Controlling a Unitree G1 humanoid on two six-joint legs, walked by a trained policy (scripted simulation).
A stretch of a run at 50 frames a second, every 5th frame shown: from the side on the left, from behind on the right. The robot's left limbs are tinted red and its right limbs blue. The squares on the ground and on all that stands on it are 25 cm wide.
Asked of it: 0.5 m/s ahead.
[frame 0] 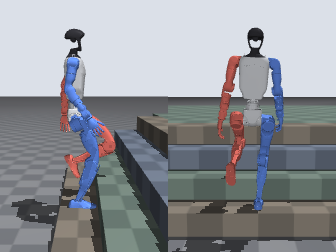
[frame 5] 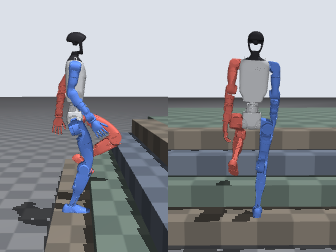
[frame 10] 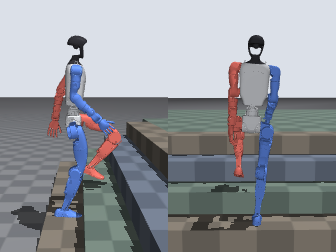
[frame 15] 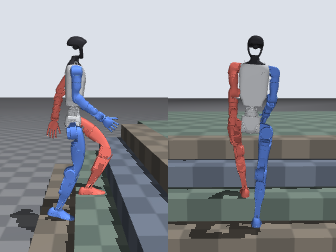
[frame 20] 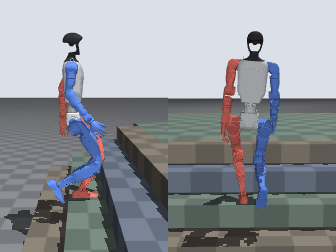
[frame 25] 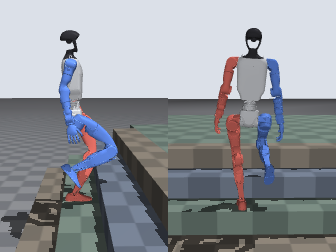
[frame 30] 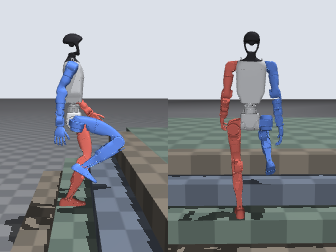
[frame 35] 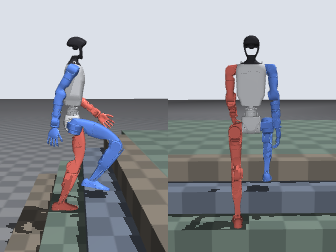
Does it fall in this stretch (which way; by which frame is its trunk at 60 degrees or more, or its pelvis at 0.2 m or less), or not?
no
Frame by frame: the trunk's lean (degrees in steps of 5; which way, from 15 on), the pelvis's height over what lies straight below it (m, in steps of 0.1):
0: 5, 0.8
5: 5, 0.8
10: 5, 0.8
15: 5, 0.8
20: 5, 0.7
25: 5, 0.7
30: 0, 0.8
35: 5, 0.8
